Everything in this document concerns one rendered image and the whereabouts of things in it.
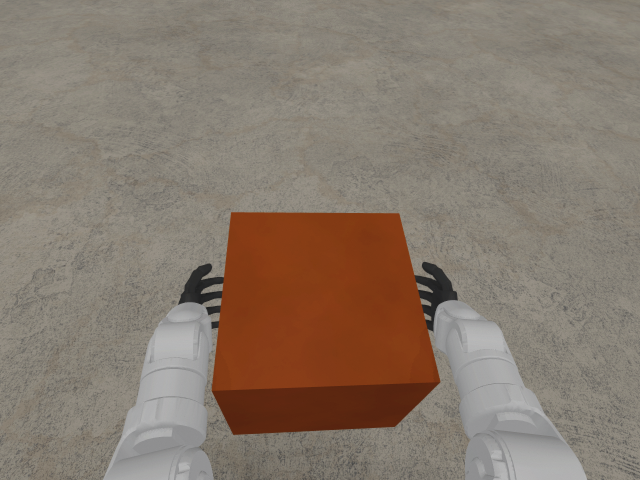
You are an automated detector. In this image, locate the robot left hand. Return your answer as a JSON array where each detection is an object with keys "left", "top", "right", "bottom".
[{"left": 178, "top": 264, "right": 224, "bottom": 329}]

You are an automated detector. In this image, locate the robot right upper arm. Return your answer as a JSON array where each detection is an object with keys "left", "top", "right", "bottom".
[{"left": 465, "top": 429, "right": 585, "bottom": 480}]

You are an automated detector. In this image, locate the right robot forearm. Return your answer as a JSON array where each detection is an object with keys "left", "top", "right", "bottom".
[{"left": 433, "top": 300, "right": 587, "bottom": 480}]

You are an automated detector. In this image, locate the robot left upper arm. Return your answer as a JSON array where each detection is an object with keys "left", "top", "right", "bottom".
[{"left": 104, "top": 445, "right": 214, "bottom": 480}]

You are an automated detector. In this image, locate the left robot forearm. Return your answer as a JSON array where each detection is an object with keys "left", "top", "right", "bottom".
[{"left": 103, "top": 302, "right": 213, "bottom": 480}]

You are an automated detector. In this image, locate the carton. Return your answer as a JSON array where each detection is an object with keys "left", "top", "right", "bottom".
[{"left": 212, "top": 212, "right": 440, "bottom": 435}]

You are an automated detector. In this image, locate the robot right hand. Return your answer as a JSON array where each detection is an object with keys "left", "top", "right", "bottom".
[{"left": 414, "top": 262, "right": 458, "bottom": 333}]

